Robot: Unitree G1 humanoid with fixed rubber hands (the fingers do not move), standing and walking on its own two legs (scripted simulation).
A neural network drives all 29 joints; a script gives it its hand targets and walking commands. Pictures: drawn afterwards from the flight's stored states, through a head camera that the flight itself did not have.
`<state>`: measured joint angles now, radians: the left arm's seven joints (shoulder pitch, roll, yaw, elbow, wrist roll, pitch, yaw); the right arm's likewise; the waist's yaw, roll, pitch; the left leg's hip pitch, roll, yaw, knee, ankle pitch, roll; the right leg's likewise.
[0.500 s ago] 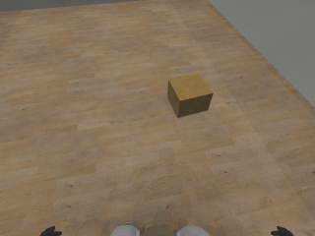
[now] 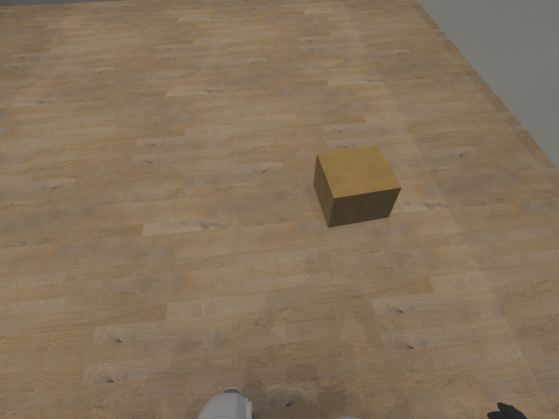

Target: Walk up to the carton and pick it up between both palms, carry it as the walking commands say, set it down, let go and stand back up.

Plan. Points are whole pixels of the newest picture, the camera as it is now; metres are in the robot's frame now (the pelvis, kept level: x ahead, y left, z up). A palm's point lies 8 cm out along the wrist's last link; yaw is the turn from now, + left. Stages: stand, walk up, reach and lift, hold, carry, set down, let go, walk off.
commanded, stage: walk up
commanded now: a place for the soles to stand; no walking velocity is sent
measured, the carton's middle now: (353, 186) +1.04 -0.33 -0.64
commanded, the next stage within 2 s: none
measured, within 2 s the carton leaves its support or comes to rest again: neither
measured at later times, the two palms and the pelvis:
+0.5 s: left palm (126, 404) +0.16 +0.24 -0.09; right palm out of the picture +0.18 -0.42 -0.09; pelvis +0.10 -0.09 +0.00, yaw +2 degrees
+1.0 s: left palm (180, 352) +0.23 +0.17 -0.10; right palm out of the picture +0.26 -0.49 -0.09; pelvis +0.18 -0.16 -0.01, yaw +4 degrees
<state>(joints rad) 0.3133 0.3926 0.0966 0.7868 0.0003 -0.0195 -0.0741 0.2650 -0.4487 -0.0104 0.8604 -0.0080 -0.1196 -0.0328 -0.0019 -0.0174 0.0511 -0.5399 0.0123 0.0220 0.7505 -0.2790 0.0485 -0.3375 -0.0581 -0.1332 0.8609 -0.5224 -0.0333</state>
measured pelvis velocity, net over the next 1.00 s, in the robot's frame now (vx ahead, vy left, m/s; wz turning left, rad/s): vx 0.18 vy -0.16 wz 0.07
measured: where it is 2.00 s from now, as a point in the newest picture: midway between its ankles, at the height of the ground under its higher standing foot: (367, 376)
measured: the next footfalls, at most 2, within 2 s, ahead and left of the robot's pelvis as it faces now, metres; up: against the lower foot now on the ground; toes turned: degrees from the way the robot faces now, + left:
right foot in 0.28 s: +0.13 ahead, -0.19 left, +0.00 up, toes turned -3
left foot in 0.58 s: +0.24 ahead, +0.07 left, +0.00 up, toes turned +5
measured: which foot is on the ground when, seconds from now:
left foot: down 0.00-0.26, up 0.28-0.56, down 0.58-0.82, up 0.84-1.00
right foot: down 0.00-0.00, up 0.02-0.26, down 0.28-0.58, up 0.60-0.80, down 0.82-1.00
